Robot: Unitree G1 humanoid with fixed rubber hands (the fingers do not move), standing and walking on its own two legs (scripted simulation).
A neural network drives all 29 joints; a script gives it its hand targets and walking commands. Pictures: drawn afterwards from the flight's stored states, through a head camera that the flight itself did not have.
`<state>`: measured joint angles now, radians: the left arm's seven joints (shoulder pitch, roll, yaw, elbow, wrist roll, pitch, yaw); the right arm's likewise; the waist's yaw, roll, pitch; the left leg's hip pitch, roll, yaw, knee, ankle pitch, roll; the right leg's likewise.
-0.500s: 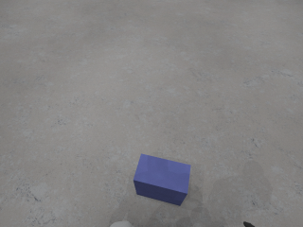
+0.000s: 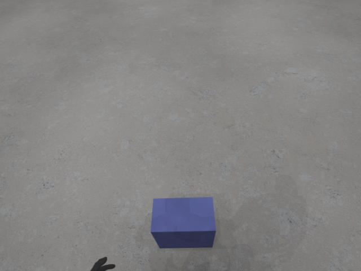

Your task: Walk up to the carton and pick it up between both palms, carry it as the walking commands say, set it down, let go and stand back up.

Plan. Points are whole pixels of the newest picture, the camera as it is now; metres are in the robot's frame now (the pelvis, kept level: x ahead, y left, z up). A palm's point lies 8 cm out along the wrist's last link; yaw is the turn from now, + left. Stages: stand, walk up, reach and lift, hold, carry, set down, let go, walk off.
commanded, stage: walk up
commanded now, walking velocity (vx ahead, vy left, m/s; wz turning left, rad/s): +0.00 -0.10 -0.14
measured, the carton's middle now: (184, 224) +0.41 +0.00 -0.63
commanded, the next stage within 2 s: none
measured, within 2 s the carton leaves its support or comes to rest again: neither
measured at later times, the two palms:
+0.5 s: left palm out of the picture +0.08 +0.18 -0.13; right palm out of the picture +0.02 -0.29 -0.16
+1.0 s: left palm out of the picture -0.02 +0.20 -0.15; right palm out of the picture +0.06 -0.27 -0.15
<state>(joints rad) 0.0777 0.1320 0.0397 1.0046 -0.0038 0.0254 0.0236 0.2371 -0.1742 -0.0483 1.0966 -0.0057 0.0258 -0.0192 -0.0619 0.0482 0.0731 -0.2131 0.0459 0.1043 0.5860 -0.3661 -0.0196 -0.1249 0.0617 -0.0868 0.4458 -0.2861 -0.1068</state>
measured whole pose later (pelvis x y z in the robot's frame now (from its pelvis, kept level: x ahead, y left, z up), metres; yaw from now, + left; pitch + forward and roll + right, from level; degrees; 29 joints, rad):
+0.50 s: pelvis +0.01 -0.05 -0.01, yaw +0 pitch -3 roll +1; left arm 0.14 0.15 0.03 1.04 0.02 0.01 0.01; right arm 0.21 -0.20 -0.04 1.13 -0.02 0.05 -0.03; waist 0.00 0.04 0.08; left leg -0.22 0.08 0.02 0.69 -0.49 -0.03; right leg -0.25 -0.02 -0.09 0.59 -0.30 -0.04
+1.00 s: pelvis +0.00 -0.03 -0.01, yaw +1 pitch -1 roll +0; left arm 0.30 0.18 0.05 1.07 0.01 0.04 0.03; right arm 0.20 -0.19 -0.04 1.04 -0.03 0.03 -0.01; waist 0.04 0.00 0.06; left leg -0.24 0.03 0.03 0.53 -0.25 -0.02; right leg -0.28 -0.05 -0.09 0.59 -0.31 0.00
